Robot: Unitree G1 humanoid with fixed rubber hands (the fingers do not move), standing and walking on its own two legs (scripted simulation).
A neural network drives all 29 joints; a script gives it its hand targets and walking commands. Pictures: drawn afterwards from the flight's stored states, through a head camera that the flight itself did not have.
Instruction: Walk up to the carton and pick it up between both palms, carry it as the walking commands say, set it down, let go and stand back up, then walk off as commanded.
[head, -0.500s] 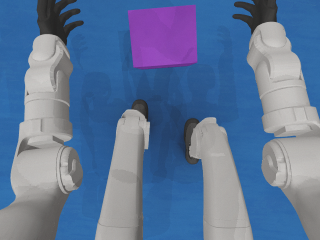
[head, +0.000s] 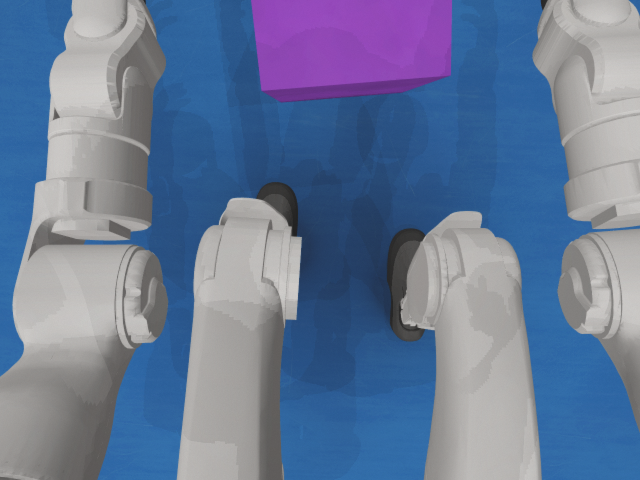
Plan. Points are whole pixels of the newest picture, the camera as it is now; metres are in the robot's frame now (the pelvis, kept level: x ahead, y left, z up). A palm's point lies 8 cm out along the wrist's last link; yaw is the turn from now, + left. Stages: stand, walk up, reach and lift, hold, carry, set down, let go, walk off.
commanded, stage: reach and lift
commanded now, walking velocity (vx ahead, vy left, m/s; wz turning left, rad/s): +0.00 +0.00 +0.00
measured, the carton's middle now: (343, 25) +0.53 +0.04 -0.33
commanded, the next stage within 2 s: none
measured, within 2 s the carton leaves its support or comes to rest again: leaves its support in 1.96 s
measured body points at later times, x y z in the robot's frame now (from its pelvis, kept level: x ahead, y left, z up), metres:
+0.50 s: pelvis +0.02 -0.01 -0.07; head +0.39 +0.01 +0.16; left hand +0.51 +0.25 -0.27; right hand +0.56 -0.13 -0.28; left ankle +0.17 +0.12 -0.41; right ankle +0.11 -0.13 -0.41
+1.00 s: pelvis +0.02 -0.01 -0.07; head +0.40 +0.00 +0.15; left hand +0.51 +0.26 -0.28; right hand +0.57 -0.12 -0.29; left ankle +0.17 +0.12 -0.41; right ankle +0.11 -0.13 -0.41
